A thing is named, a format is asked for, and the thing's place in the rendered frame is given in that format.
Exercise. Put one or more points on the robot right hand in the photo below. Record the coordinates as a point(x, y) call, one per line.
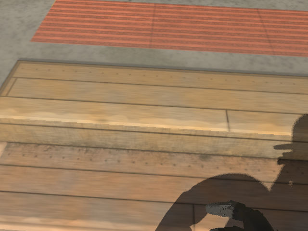
point(253, 220)

